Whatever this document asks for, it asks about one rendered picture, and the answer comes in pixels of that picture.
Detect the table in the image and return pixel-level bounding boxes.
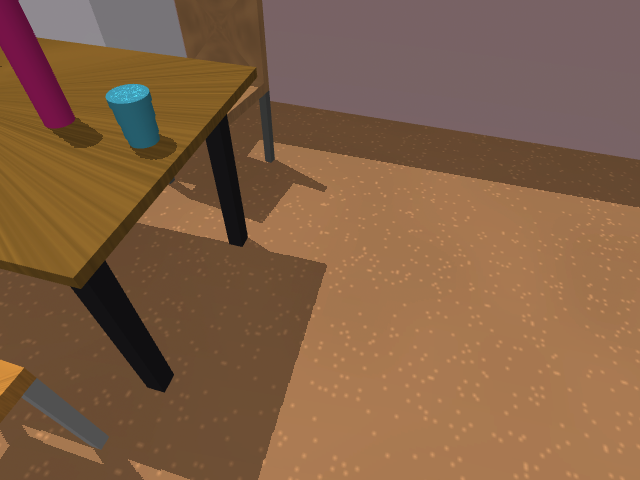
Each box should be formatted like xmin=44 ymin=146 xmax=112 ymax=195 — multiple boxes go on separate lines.
xmin=0 ymin=37 xmax=257 ymax=393

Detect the chair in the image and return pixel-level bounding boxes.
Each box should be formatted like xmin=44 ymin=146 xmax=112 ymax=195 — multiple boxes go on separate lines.
xmin=0 ymin=360 xmax=109 ymax=450
xmin=169 ymin=0 xmax=275 ymax=184

